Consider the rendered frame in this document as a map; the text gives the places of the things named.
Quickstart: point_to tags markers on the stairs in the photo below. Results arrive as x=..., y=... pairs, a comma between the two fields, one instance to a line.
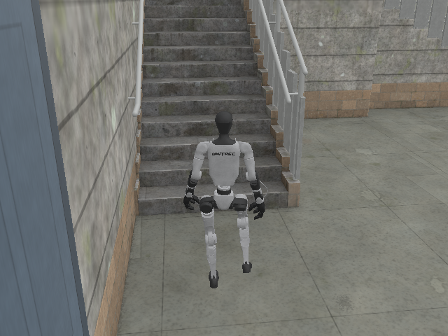
x=197, y=62

